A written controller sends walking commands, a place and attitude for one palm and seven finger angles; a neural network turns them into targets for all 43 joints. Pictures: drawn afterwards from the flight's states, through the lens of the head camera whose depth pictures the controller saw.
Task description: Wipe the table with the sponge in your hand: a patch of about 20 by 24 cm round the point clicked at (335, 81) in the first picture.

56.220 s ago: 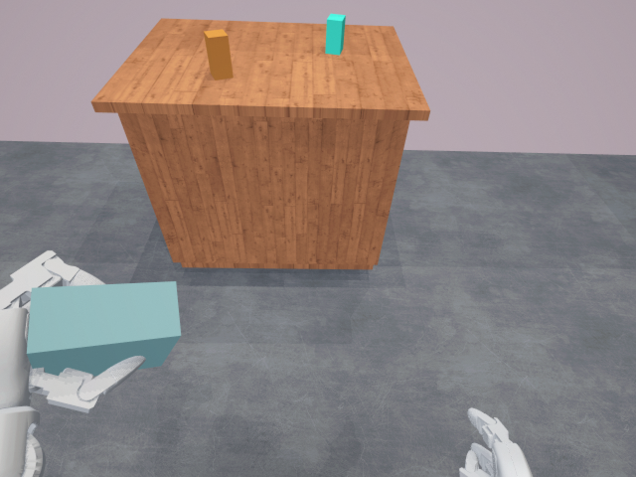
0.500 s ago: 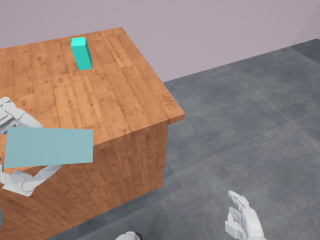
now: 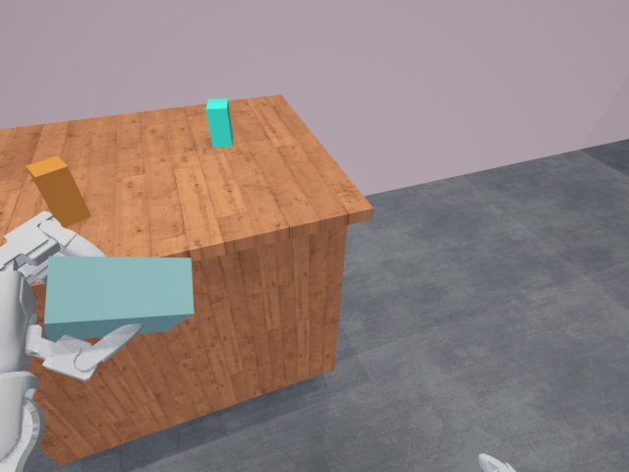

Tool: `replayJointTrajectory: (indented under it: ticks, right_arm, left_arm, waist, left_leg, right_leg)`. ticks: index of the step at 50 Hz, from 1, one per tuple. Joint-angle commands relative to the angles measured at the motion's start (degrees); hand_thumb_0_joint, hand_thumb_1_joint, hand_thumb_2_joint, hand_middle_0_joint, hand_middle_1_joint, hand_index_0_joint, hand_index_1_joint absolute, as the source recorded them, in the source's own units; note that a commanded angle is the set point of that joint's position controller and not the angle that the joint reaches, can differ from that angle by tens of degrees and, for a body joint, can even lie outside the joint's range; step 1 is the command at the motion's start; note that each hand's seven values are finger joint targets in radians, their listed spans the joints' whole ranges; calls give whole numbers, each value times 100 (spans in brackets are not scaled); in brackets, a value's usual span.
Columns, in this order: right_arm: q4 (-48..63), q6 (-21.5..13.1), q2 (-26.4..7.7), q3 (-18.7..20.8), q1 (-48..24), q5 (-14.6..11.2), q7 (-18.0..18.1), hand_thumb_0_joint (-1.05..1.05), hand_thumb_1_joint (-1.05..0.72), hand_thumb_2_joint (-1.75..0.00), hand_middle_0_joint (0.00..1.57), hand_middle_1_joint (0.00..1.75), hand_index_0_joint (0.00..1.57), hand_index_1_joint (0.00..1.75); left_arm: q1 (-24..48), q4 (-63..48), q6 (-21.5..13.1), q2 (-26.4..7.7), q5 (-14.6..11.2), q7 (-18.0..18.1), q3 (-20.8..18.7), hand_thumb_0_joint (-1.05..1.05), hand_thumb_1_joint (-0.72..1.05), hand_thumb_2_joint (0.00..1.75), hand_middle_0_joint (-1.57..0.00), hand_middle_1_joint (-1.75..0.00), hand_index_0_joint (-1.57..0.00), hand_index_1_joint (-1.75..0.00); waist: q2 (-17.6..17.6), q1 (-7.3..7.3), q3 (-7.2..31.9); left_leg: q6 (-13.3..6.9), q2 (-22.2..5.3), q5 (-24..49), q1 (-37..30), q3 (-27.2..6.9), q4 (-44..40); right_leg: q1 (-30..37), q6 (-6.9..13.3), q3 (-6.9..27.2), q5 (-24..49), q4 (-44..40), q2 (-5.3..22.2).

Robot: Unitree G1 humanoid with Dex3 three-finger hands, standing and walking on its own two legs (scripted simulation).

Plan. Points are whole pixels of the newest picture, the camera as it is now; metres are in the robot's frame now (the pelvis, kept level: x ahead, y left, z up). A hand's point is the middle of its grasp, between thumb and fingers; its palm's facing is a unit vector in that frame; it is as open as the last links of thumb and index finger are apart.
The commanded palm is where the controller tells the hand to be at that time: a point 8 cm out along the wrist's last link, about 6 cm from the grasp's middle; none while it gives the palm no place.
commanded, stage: stop stepping back and stand still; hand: left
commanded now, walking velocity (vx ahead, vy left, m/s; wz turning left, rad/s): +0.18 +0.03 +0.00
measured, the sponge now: (138, 299) +0.23 +0.20 +0.19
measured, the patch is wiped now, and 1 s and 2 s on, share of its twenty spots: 1.00 1.00 1.00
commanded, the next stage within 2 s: stand and wait in 0.58 s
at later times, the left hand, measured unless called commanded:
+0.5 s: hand (69, 372) +0.13 +0.20 +0.21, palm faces +0.37 -0.85 -0.37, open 9.5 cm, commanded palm +0.10 +0.26 +0.24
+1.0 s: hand (49, 319) +0.18 +0.25 +0.21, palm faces +0.39 -0.83 -0.39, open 9.5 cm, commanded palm +0.12 +0.29 +0.24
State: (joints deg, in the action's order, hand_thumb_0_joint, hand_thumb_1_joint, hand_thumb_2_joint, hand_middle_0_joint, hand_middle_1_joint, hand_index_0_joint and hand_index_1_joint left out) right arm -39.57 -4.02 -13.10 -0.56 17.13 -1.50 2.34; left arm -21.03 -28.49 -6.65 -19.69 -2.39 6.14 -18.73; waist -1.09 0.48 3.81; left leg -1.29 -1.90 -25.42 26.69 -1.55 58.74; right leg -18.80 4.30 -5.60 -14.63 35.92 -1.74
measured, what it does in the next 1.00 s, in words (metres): steps on the spot: right foot, then left foot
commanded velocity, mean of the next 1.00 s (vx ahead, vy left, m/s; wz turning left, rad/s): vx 0.09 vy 0.03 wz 0.00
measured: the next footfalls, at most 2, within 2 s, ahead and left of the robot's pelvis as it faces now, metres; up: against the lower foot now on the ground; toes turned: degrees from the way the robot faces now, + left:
right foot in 0.34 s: +0.00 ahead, -0.10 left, +0.00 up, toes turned -4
left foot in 0.62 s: -0.01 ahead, +0.13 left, +0.00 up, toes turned +1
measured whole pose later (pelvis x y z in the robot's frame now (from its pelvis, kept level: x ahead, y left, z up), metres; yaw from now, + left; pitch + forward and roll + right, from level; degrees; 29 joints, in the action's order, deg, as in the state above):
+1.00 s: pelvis -0.04 +0.01 +0.02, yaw -1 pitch +0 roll -1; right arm -35.3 -3.9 -11.4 -1.1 10.3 -1.4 2.7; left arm -24.6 -32.5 -7.5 -22.7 -3.4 8.8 -20.7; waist -0.7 0.6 -1.5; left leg -0.1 -1.8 -16.4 12.6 1.9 29.6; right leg -12.4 0.7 -3.2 -14.4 27.3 -0.4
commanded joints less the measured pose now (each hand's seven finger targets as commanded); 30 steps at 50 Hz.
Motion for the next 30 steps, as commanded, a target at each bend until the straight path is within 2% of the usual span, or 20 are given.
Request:
replayJointTrajectory:
  ticks: [1,4,5,6,7,8,9,11,14,15,16,17,18,19,20,21,24,27,28,30]
  right_arm:
    - [972,-310,-402,115,-961,53,78,0,-90,-90,20,30,20,30]
    - [1132,-363,-414,34,-1050,110,265,0,-90,-90,20,30,20,30]
    - [1197,-378,-582,58,-998,131,292,0,-90,-90,20,30,20,30]
    - [1238,-410,-735,104,-989,94,282,0,-90,-90,20,30,20,30]
    - [1328,-425,-656,169,-1031,48,226,0,-90,-90,20,30,20,30]
    - [1294,-446,-560,230,-823,-29,140,0,-90,-90,20,30,20,30]
    - [1250,-427,-584,245,-730,-74,32,0,-90,-90,20,30,20,30]
    - [1169,-391,-550,172,-933,-114,-39,0,-90,-90,20,30,20,30]
    - [1340,-313,-631,117,-1125,-30,66,0,-90,-90,20,30,20,30]
    - [1391,-297,-639,166,-1046,-3,77,0,-90,-90,20,30,20,30]
    - [1400,-281,-554,216,-927,6,61,0,-90,-90,20,30,20,30]
    - [1470,-283,-494,255,-1065,-17,52,0,-90,-90,20,30,20,30]
    - [1356,-423,-502,269,-975,-67,44,0,-90,-90,20,30,20,30]
    - [1266,-425,-602,383,-855,-94,-7,0,-90,-90,20,30,20,30]
    - [1172,-416,-562,377,-950,-70,4,0,-90,-90,20,30,20,30]
    - [1076,-352,-467,309,-901,-22,15,0,-90,-90,20,30,20,30]
    - [1127,-372,-358,234,-1066,28,152,0,-90,-90,20,30,20,30]
    - [1197,-470,-421,233,-1078,59,273,0,-90,-90,20,30,20,30]
    - [1191,-483,-486,259,-1020,68,283,0,-90,-90,20,30,20,30]
    - [1282,-452,-707,327,-984,43,257,0,-90,-90,20,30,20,30]
  left_arm:
    - [1105,-1402,-430,-1340,-88,146,-667,0,10,130,-120,-160,-120,-160]
    - [827,-1282,-370,-1240,-132,297,-608,0,10,130,-120,-160,-120,-160]
    - [933,-1401,-393,-1254,-135,323,-611,0,10,130,-120,-160,-120,-160]
    - [1065,-1545,-416,-1257,-145,344,-660,0,10,130,-120,-160,-120,-160]
    - [1016,-1577,-332,-1474,14,288,-885,0,10,130,-120,-160,-120,-160]
    - [1121,-1231,-307,-1581,-18,263,-1061,0,10,130,-120,-160,-120,-160]
    - [980,-1035,-294,-1408,-61,193,-907,0,10,130,-120,-160,-120,-160]
    - [467,-374,-235,-1138,-58,155,-739,0,10,130,-120,-160,-120,-160]
    - [536,-858,-265,-1294,-75,150,-808,0,10,130,-120,-160,-120,-160]
    - [502,-1109,-300,-1241,-63,118,-801,0,10,130,-120,-160,-120,-160]
    - [463,-1381,-314,-1247,-14,81,-760,0,10,130,-120,-160,-120,-160]
    - [598,-1681,-333,-1523,-47,87,-875,0,10,130,-120,-160,-120,-160]
    - [749,-1773,-411,-1375,-123,108,-791,0,10,130,-120,-160,-120,-160]
    - [904,-2040,-448,-1524,-132,96,-859,0,10,130,-120,-160,-120,-160]
    - [778,-2034,-504,-1508,-178,108,-884,0,10,130,-120,-160,-120,-160]
    - [597,-1895,-529,-1464,-147,128,-908,0,10,130,-120,-160,-120,-160]
    - [518,-1544,-553,-1392,-94,263,-897,0,10,130,-120,-160,-120,-160]
    - [333,-1156,-517,-1312,-113,389,-828,0,10,130,-120,-160,-120,-160]
    - [337,-1130,-516,-1288,-126,406,-809,0,10,130,-120,-160,-120,-160]
    - [176,-1208,-512,-1203,-161,408,-788,0,10,130,-120,-160,-120,-160]
  waist:
    - [602,-241,-245]
    - [183,-191,-15]
    - [-510,-203,0]
    - [-1606,-183,-23]
    - [-1733,21,516]
    - [-1311,-108,292]
    - [-1297,-142,108]
    - [-789,-31,-591]
    - [-926,85,-330]
    - [-583,178,-122]
    - [627,156,-109]
    - [2053,80,-44]
    - [1554,-98,123]
    - [1037,-207,-38]
    - [353,-188,-293]
    - [100,-226,-304]
    - [489,-167,-22]
    - [495,-68,81]
    - [405,-91,65]
    - [-207,-67,96]
  left_leg:
    - [-127,-281,105,-629,112,-372]
    - [-203,-16,-97,-1714,675,-2703]
    - [-358,-202,-886,-1640,98,-3548]
    - [-753,-1099,-1813,-1615,-1391,-4426]
    - [-886,-1370,-619,-795,-900,-4626]
    - [-1052,-1514,-775,-525,-1275,-4668]
    - [-1134,-1683,-1543,-357,-1599,-4829]
    - [-992,-1692,-1684,223,-1356,-4761]
    - [-536,-1159,-1611,792,-443,-4020]
    - [-392,-800,-1505,796,-119,-3002]
    - [-246,-143,-844,754,615,-1015]
    - [-43,263,-472,1269,619,862]
    - [32,82,243,1256,-79,1288]
    - [106,3,526,1188,-304,1433]
    - [94,-219,682,1086,-420,1245]
    - [64,-301,754,802,-315,730]
    - [-38,-212,663,-464,311,-1469]
    - [-140,114,436,-1514,820,-2744]
    - [-198,84,285,-1599,680,-3113]
    - [-534,-537,180,-1679,-362,-3791]
  right_leg:
    - [-1410,492,2084,-2559,-2613,1843]
    - [-1294,238,1232,-2835,-1864,1237]
    - [-1145,63,1002,-2701,-955,781]
    - [-1304,-293,306,-1787,679,25]
    - [-411,-491,-39,-1440,2556,-229]
    - [-653,-518,291,-1240,3259,-72]
    - [-1134,-521,548,-1184,3740,54]
    - [-1080,-391,680,-996,2565,479]
    - [1001,-325,69,-1108,144,115]
    - [1565,-263,87,-655,-1022,83]
    - [1523,-44,742,-106,-2094,556]
    - [1395,512,2780,371,-2757,1777]
    - [1053,583,3278,172,-2719,2103]
    - [660,604,3458,-143,-2733,2157]
    - [284,809,3213,-536,-2698,2278]
    - [132,721,2623,-627,-2623,2091]
    - [18,387,1625,-1060,-2379,1689]
    - [-113,284,1656,-1973,-2232,1452]
    - [18,194,1635,-1894,-2009,1337]
    - [132,-145,1176,-1136,-1082,716]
